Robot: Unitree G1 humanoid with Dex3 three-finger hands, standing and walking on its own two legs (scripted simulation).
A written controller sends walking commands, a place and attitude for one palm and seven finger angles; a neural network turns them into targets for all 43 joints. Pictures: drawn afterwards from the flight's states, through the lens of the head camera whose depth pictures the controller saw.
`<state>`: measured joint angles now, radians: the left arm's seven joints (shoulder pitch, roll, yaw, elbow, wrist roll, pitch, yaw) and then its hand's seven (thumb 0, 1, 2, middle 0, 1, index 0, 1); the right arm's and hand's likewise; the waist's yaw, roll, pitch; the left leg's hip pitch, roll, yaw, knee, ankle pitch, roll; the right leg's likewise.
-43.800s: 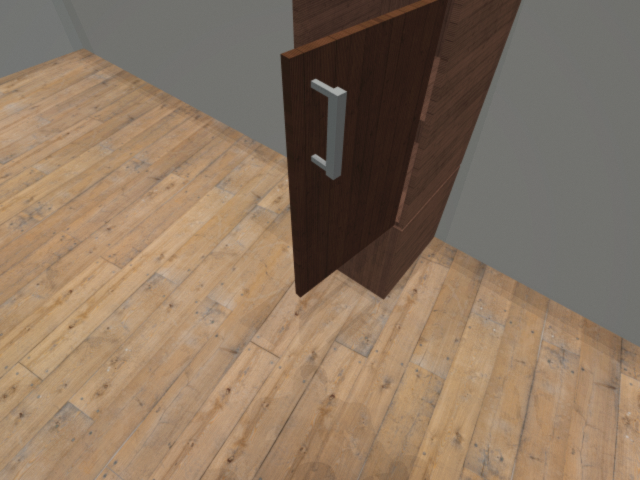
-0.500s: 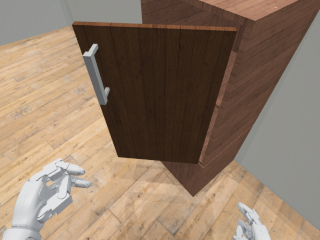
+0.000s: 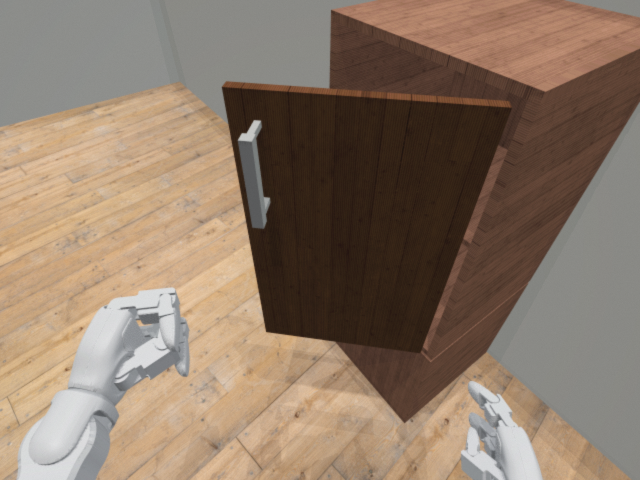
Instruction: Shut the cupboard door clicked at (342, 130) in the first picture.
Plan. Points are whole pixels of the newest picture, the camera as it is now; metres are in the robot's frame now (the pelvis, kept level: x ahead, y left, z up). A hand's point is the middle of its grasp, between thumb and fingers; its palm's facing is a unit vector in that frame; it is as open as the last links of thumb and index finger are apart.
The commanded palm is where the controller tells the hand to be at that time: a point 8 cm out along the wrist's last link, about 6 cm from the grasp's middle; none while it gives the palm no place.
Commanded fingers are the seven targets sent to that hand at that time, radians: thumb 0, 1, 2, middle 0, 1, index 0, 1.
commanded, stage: raise the hand and make a fist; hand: left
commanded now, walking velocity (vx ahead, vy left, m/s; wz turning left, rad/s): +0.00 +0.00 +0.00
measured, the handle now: (257, 176) +0.48 +0.14 +0.15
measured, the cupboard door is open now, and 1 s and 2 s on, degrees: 45 45 45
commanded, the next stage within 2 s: bring the fist close to the handle in 0.56 s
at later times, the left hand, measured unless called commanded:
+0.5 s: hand (169, 332) +0.22 +0.18 +0.15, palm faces +0.02 -1.00 -0.08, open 3.1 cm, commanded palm +0.19 +0.22 +0.15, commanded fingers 0.00 0.90 0.90 -1.30 -1.50 -1.30 -1.50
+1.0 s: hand (210, 293) +0.27 +0.15 +0.15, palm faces -0.04 -1.00 -0.07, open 3.1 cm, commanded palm +0.24 +0.20 +0.15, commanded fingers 0.00 0.90 0.90 -1.30 -1.50 -1.30 -1.50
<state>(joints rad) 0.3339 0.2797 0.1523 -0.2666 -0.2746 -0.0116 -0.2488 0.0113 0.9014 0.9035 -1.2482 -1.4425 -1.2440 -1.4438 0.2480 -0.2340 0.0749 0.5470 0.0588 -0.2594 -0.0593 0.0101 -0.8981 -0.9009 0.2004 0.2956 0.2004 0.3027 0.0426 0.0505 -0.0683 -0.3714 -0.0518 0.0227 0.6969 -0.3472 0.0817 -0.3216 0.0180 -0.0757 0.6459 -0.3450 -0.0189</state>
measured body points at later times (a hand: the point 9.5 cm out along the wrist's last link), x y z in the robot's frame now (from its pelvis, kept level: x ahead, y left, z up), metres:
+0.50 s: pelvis -0.01 -0.02 +0.01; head -0.03 -0.02 +0.46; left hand +0.21 +0.23 +0.16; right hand +0.18 -0.24 -0.05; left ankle +0.01 +0.06 -0.72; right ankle +0.00 -0.11 -0.72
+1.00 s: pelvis +0.00 -0.04 +0.01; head -0.02 -0.06 +0.46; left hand +0.26 +0.20 +0.15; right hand +0.18 -0.27 -0.06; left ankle +0.01 +0.06 -0.72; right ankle +0.00 -0.11 -0.72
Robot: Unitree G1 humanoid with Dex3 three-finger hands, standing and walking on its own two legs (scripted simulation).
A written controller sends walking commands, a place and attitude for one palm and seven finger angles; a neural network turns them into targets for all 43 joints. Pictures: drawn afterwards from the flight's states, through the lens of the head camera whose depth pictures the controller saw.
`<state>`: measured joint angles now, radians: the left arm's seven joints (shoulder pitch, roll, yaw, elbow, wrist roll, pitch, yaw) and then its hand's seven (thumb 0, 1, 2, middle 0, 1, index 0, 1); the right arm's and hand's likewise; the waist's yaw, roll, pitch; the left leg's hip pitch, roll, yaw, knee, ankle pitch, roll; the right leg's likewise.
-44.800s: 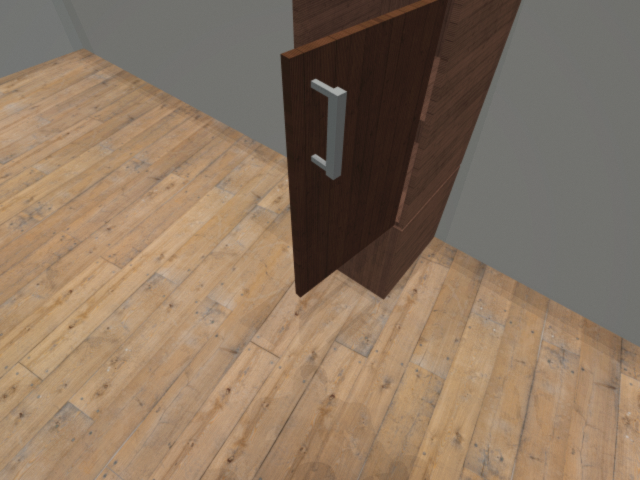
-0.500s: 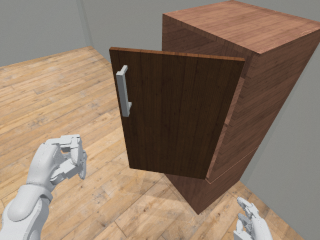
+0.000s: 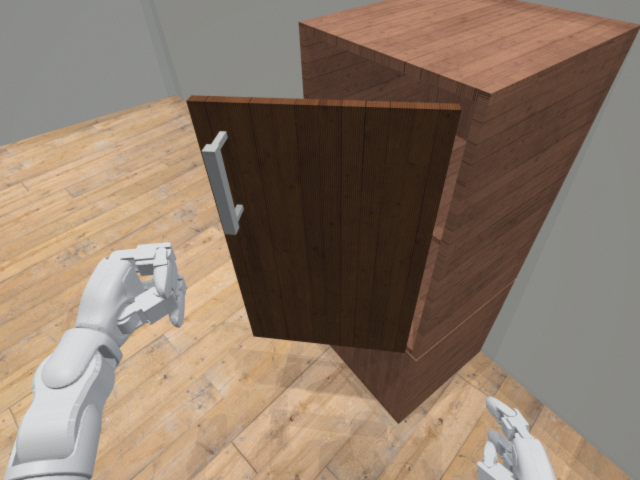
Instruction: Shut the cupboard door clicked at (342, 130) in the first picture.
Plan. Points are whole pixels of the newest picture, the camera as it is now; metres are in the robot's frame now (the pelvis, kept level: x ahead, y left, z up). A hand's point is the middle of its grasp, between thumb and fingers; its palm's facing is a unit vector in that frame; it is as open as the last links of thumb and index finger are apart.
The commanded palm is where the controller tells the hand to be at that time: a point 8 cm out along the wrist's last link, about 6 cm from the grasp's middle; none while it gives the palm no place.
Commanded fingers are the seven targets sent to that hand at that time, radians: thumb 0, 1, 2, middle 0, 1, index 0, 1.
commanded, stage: bring the fist close to the handle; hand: left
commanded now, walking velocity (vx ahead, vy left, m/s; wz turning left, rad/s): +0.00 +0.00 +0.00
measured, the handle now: (226, 185) +0.48 +0.19 +0.14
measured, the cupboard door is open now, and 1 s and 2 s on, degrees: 45 45 37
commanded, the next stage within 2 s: push the door shut along its arc in 1.06 s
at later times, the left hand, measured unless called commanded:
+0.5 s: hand (215, 252) +0.34 +0.16 +0.14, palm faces -0.06 -1.00 -0.03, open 3.1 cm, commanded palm +0.32 +0.21 +0.14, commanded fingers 0.00 0.90 0.90 -1.30 -1.50 -1.30 -1.50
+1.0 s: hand (225, 230) +0.38 +0.16 +0.14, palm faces -0.02 -1.00 -0.03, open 3.1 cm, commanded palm +0.35 +0.21 +0.14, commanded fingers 0.00 0.90 0.90 -1.30 -1.50 -1.30 -1.50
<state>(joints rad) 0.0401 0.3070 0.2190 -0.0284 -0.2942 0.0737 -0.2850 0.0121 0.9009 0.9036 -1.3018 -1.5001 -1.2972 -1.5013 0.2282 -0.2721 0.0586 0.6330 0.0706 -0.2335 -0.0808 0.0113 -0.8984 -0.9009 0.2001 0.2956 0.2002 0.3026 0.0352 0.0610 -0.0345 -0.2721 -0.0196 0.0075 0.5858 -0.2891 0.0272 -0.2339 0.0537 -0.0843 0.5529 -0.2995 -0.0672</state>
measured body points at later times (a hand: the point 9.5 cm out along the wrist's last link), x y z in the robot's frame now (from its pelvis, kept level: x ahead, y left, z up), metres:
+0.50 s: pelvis +0.01 +0.02 +0.00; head +0.00 +0.01 +0.45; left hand +0.34 +0.22 +0.14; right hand +0.18 -0.21 -0.08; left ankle +0.02 +0.10 -0.73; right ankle +0.00 -0.07 -0.73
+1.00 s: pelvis +0.01 +0.01 +0.00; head +0.01 +0.00 +0.45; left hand +0.37 +0.21 +0.15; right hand +0.16 -0.23 -0.09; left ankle +0.02 +0.10 -0.73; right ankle +0.00 -0.07 -0.73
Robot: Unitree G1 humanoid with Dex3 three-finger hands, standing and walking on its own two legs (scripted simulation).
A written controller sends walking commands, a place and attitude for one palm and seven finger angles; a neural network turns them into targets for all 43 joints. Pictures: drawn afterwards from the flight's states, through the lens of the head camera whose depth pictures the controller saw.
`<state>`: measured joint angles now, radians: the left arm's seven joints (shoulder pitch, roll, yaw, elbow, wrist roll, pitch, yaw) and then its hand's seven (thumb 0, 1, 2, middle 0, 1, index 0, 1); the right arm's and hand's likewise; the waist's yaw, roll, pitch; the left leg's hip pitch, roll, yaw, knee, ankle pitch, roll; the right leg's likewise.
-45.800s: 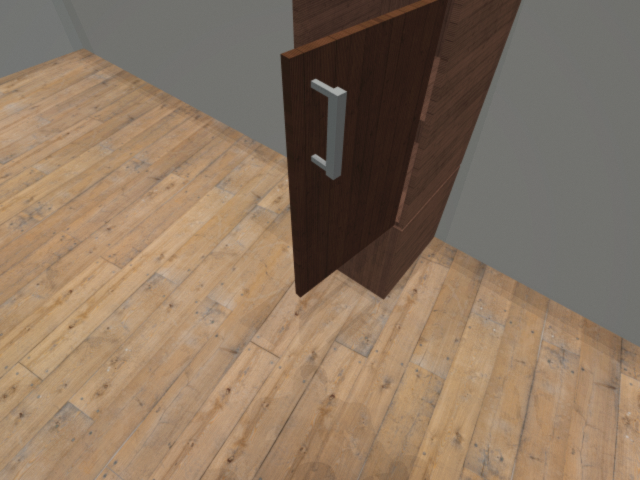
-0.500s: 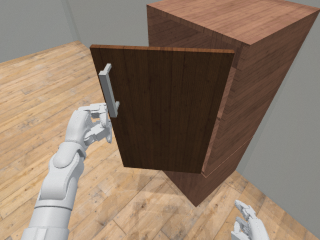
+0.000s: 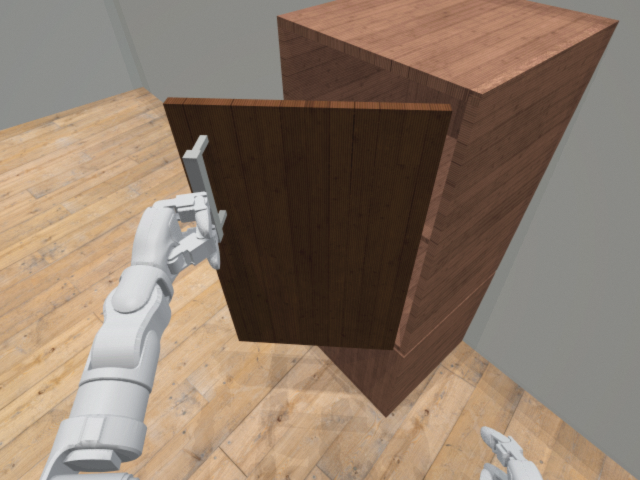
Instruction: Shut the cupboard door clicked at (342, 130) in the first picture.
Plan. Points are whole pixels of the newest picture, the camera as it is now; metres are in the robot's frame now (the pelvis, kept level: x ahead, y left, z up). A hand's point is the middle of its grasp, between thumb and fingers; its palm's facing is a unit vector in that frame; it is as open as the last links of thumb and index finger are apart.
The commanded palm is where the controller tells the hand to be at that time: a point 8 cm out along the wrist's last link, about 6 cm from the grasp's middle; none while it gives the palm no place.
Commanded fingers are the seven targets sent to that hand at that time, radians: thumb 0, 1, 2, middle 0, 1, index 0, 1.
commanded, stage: bring the fist close to the handle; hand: left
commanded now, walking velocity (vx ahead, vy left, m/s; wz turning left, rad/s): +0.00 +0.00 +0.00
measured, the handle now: (209, 191) +0.46 +0.19 +0.13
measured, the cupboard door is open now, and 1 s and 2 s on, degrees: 45 37 24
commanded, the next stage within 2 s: push the door shut along its arc in 0.06 s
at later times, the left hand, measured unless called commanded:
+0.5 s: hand (225, 222) +0.39 +0.15 +0.14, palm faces -0.09 -1.00 -0.02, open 3.1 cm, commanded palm +0.38 +0.20 +0.14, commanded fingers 0.00 0.90 0.90 -1.30 -1.50 -1.30 -1.50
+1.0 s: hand (226, 201) +0.43 +0.16 +0.14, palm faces -0.18 -0.98 -0.02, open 3.2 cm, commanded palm +0.44 +0.19 +0.14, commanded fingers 0.00 0.90 0.90 -1.30 -1.50 -1.30 -1.50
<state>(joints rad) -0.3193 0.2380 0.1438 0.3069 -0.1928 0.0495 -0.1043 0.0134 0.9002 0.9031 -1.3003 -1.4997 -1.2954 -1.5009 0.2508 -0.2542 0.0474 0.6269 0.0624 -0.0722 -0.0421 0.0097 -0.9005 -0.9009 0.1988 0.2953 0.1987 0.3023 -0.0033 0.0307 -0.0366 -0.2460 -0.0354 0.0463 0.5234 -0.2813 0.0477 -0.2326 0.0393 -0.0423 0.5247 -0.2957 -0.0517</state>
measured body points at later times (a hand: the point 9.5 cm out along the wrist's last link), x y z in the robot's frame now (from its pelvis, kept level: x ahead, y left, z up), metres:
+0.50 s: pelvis -0.01 -0.01 +0.00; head +0.00 -0.02 +0.45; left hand +0.39 +0.20 +0.14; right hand +0.13 -0.26 -0.10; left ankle +0.00 +0.09 -0.73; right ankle -0.01 -0.08 -0.73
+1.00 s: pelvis -0.02 +0.01 -0.01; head +0.02 +0.01 +0.44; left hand +0.44 +0.21 +0.14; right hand +0.07 -0.26 -0.12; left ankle +0.00 +0.09 -0.73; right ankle -0.01 -0.08 -0.73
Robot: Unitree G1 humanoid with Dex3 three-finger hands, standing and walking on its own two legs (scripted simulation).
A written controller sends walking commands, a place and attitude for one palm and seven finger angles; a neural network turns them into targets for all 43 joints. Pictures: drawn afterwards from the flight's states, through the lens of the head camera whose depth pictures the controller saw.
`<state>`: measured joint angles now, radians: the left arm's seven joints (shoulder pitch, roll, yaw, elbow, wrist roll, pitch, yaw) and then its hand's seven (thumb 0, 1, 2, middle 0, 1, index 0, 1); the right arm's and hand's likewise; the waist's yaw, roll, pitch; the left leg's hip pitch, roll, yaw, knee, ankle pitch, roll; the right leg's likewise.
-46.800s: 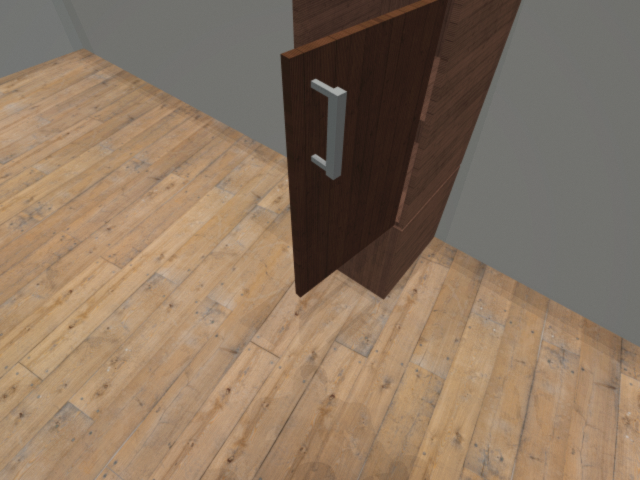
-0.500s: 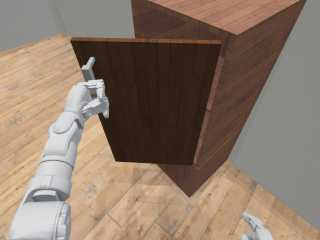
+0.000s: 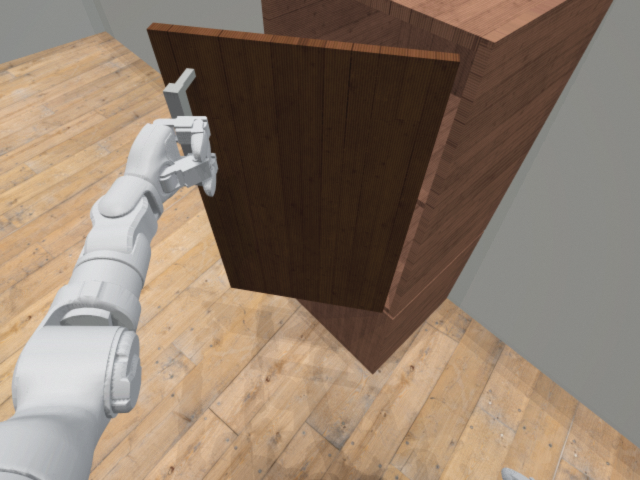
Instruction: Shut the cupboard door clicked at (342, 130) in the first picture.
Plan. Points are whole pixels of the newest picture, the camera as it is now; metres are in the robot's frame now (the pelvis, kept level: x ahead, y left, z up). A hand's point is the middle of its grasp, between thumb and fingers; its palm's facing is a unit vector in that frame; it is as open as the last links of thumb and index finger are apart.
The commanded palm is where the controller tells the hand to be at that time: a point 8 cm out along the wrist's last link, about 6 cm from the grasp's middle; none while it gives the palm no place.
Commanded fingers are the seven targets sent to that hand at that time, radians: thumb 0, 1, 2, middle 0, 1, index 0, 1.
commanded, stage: push the door shut along its arc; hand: left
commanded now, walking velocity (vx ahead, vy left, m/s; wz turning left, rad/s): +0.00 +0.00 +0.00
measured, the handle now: (195, 131) +0.53 +0.16 +0.14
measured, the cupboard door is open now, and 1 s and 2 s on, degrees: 37 24 17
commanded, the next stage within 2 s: pull the fist back off the door in 1.04 s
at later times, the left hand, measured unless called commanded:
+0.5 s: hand (278, 129) +0.52 +0.05 +0.15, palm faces -0.41 -0.91 +0.03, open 3.1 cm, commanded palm +0.53 +0.11 +0.15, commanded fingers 0.00 0.90 0.90 -1.30 -1.50 -1.30 -1.50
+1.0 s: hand (283, 123) +0.54 +0.04 +0.15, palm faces -0.44 -0.90 -0.02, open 3.2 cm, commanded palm +0.57 +0.08 +0.15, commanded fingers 0.00 0.90 0.90 -1.30 -1.50 -1.30 -1.50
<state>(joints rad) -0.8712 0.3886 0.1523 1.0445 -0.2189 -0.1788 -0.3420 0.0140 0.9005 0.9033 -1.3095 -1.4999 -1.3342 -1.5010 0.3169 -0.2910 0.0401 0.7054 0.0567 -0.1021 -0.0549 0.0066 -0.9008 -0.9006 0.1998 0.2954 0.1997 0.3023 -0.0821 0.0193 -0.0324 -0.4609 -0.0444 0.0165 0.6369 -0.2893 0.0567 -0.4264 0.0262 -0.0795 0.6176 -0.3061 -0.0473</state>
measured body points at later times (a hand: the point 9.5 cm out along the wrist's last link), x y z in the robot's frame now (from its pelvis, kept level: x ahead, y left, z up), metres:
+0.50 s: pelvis +0.01 +0.02 -0.01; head +0.10 +0.02 +0.43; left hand +0.54 +0.10 +0.15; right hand +0.00 -0.26 -0.13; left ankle +0.02 +0.08 -0.72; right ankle +0.00 -0.09 -0.72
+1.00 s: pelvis +0.02 -0.01 -0.02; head +0.12 -0.01 +0.42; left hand +0.55 +0.10 +0.16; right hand +0.00 -0.30 -0.13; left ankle +0.02 +0.08 -0.72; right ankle +0.00 -0.09 -0.72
